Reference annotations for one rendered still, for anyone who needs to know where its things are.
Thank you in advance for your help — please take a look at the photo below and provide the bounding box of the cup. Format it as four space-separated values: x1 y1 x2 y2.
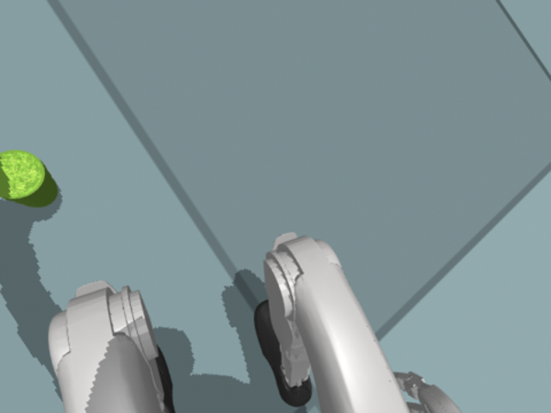
0 150 58 207

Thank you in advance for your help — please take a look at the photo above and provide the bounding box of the right robot hand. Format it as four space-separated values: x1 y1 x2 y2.
393 372 462 413

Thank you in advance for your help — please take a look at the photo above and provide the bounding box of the left robot foot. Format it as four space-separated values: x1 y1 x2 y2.
155 345 176 413

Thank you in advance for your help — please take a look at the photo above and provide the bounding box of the right robot foot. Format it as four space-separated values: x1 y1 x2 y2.
254 299 312 407

